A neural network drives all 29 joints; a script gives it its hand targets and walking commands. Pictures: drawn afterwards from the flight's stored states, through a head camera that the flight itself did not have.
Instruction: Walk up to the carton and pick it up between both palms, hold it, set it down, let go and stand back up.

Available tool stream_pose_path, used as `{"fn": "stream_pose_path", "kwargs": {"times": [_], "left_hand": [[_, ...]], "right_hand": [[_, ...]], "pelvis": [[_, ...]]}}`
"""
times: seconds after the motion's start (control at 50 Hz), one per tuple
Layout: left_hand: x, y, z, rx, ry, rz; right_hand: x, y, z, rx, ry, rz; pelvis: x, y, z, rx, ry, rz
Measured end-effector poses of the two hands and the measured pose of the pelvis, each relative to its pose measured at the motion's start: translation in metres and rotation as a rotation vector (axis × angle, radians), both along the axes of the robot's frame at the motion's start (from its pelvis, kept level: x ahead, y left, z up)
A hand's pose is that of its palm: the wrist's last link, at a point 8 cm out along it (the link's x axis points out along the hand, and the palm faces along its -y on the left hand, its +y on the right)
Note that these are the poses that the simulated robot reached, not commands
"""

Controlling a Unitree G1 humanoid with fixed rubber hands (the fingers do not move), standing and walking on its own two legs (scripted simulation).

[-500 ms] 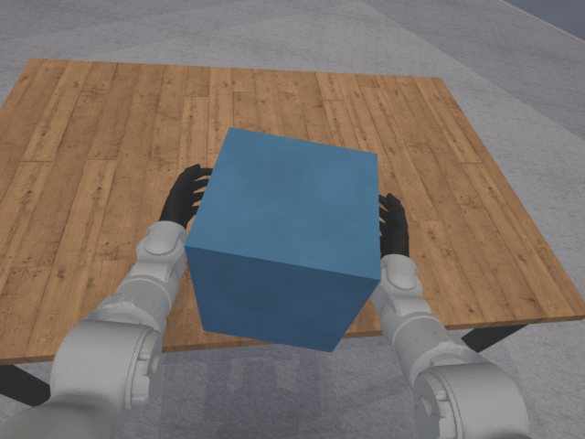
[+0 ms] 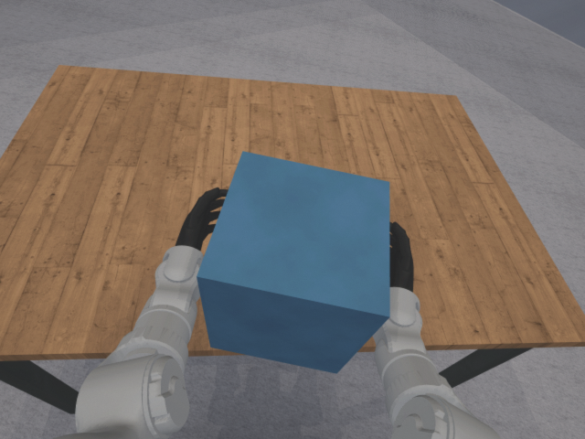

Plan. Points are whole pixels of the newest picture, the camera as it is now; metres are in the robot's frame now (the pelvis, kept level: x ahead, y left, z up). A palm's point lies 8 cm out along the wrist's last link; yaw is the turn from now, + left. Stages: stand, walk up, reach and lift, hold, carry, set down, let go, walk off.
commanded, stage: reach and lift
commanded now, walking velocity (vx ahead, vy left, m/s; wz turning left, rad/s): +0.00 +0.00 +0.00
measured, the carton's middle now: (293, 270) +0.37 +0.02 +0.00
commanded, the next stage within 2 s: none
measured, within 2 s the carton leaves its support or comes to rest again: leaves its support in 1.34 s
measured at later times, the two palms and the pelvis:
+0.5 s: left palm (194, 241) +0.38 +0.17 +0.02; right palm (397, 279) +0.35 -0.13 +0.02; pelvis +0.00 -0.01 +0.00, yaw +1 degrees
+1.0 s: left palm (194, 241) +0.39 +0.17 +0.02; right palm (397, 279) +0.35 -0.13 +0.02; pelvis +0.00 -0.01 +0.00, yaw +0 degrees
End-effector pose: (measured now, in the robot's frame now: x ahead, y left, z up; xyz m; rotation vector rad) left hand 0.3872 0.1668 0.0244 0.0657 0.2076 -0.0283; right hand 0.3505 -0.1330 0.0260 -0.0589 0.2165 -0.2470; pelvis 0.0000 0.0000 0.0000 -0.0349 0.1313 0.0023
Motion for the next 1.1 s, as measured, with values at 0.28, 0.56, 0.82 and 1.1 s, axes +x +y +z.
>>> {"fn": "stream_pose_path", "kwargs": {"times": [0.28, 0.56, 0.82, 1.1], "left_hand": [[-0.004, -0.001, 0.000, 0.011, 0.023, 0.003], [-0.002, 0.000, -0.002, 0.011, 0.029, -0.004], [-0.002, 0.000, -0.003, 0.003, 0.032, -0.003], [-0.002, 0.000, -0.003, 0.003, 0.031, 0.000]], "right_hand": [[0.000, -0.002, -0.001, -0.016, 0.016, 0.015], [0.001, -0.001, -0.002, -0.018, 0.009, 0.012], [0.001, -0.001, -0.002, -0.019, 0.004, 0.011], [0.000, -0.001, -0.002, -0.016, -0.001, 0.010]], "pelvis": [[0.002, -0.011, 0.003, 0.009, -0.002, 0.011], [0.004, -0.013, 0.004, 0.010, 0.002, 0.008], [0.001, -0.010, 0.003, 0.009, 0.023, 0.002], [-0.002, -0.010, 0.003, 0.008, 0.041, -0.001]]}}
